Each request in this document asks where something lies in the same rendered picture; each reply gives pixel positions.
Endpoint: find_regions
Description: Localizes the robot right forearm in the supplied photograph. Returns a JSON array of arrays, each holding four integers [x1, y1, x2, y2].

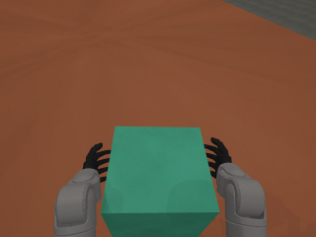
[[216, 162, 268, 237]]

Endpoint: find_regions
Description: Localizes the carton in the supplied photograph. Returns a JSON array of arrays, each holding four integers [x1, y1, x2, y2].
[[101, 126, 220, 237]]

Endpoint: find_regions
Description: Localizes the right robot hand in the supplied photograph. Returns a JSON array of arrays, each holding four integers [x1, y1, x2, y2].
[[203, 137, 232, 179]]

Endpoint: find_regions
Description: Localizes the robot left forearm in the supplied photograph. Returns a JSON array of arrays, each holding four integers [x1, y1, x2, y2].
[[53, 168, 102, 237]]

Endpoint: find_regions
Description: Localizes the left robot hand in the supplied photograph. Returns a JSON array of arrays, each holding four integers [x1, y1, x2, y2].
[[83, 142, 112, 183]]

